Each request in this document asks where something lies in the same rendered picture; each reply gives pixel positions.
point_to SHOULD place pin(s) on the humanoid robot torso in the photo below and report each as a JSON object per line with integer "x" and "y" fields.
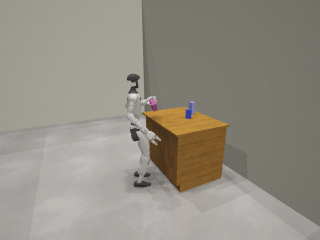
{"x": 136, "y": 112}

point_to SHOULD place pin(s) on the robot right forearm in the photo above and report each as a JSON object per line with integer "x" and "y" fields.
{"x": 135, "y": 122}

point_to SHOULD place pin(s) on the sponge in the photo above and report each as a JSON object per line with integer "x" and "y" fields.
{"x": 153, "y": 104}

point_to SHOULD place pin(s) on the robot left hand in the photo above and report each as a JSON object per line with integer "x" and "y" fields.
{"x": 148, "y": 100}

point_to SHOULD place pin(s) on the table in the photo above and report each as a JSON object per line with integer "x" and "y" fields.
{"x": 191, "y": 151}

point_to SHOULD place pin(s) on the robot left forearm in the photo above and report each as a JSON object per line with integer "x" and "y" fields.
{"x": 143, "y": 102}

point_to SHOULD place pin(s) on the robot right hand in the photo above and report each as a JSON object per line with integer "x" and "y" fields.
{"x": 150, "y": 135}

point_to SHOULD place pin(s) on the humanoid robot head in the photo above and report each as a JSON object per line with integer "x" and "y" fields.
{"x": 133, "y": 78}

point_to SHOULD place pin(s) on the right robot upper arm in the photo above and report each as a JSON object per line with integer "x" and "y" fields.
{"x": 132, "y": 103}

